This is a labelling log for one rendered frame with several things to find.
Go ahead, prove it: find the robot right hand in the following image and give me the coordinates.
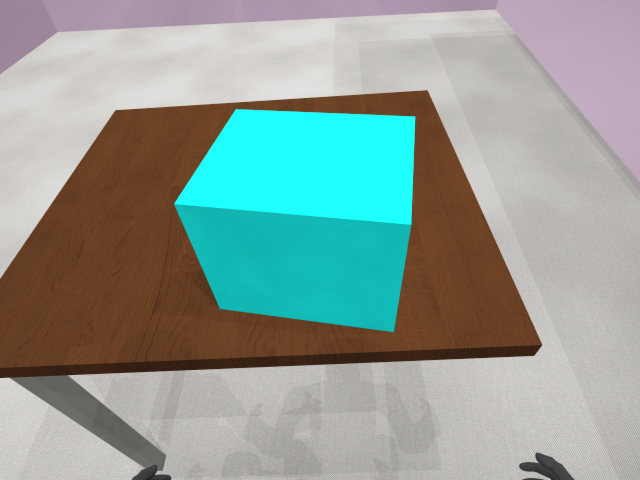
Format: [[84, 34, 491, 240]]
[[519, 453, 574, 480]]

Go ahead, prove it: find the table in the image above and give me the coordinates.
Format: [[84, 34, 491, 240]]
[[0, 90, 542, 471]]

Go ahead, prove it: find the carton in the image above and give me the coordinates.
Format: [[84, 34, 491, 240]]
[[174, 109, 415, 332]]

